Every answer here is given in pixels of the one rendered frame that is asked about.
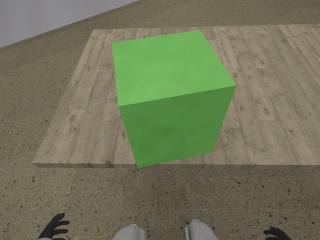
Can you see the table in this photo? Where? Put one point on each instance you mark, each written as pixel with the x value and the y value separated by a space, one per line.
pixel 272 122

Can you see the robot right shin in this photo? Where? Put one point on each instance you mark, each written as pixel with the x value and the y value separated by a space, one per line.
pixel 194 220

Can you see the robot right hand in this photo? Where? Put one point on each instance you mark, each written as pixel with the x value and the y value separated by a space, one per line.
pixel 281 235

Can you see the left robot thigh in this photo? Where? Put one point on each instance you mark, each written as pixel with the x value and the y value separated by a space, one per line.
pixel 130 233

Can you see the robot left hand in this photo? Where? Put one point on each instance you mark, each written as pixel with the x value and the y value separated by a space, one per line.
pixel 49 231

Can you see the carton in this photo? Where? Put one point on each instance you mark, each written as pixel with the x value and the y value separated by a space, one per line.
pixel 173 94

